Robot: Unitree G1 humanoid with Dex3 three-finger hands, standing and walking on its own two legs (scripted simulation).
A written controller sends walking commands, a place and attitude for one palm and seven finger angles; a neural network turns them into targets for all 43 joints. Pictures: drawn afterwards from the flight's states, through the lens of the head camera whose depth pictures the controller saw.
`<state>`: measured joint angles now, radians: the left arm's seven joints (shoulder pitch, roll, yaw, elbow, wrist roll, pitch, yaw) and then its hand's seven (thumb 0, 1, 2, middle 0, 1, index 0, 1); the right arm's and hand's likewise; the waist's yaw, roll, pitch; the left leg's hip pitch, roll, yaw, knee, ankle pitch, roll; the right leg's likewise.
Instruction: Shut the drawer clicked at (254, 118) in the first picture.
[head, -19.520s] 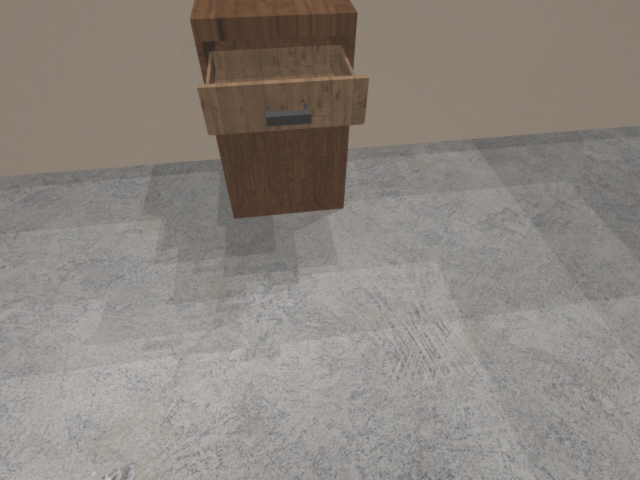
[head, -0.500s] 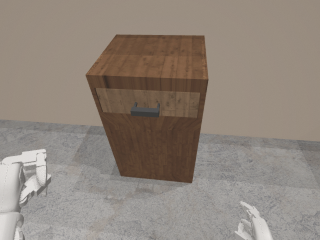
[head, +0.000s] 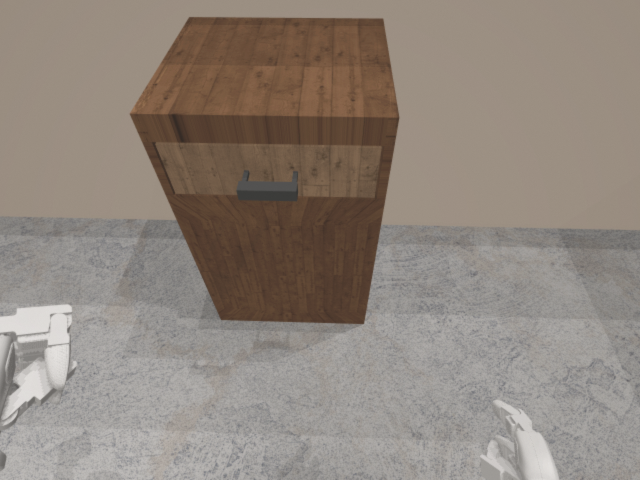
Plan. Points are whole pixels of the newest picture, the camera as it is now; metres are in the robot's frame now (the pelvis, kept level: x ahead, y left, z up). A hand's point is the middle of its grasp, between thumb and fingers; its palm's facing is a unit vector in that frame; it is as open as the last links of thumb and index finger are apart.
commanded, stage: step back with the hand held close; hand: left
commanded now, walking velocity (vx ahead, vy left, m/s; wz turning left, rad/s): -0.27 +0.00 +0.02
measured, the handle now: (269, 183) +0.67 +0.16 -0.08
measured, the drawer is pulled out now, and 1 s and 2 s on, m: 0.00 0.00 0.00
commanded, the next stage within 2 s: stop stepping back and stand still in 1.12 s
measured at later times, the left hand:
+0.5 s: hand (9, 458) +0.12 +0.24 +0.15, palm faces +0.35 -0.82 -0.45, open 3.3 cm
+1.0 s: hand out of the picture +0.04 +0.21 +0.17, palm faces +0.26 -0.82 -0.51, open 3.2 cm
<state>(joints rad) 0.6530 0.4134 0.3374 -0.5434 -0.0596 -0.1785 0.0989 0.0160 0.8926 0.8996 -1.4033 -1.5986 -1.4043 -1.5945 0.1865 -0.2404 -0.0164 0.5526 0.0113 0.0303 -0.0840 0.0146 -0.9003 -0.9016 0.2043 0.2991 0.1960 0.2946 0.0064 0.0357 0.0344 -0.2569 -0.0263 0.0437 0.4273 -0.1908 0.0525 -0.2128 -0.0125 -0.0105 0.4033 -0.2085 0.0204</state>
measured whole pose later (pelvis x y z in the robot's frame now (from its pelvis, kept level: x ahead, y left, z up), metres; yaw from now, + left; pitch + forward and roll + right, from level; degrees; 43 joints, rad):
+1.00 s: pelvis -0.15 -0.02 -0.02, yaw -1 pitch +1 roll -3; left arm 0.62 0.49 0.42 -0.62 -0.07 -0.31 0.08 0.01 0.89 0.90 -1.41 -1.60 -1.41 -1.59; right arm 0.14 -0.21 -0.01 0.55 0.01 -0.05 -0.06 0.01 -0.90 -0.90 0.21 0.30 0.20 0.30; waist -0.02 0.01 0.00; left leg -0.53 0.06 0.04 0.53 -0.10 0.01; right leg -0.12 0.08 -0.03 0.50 -0.40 -0.03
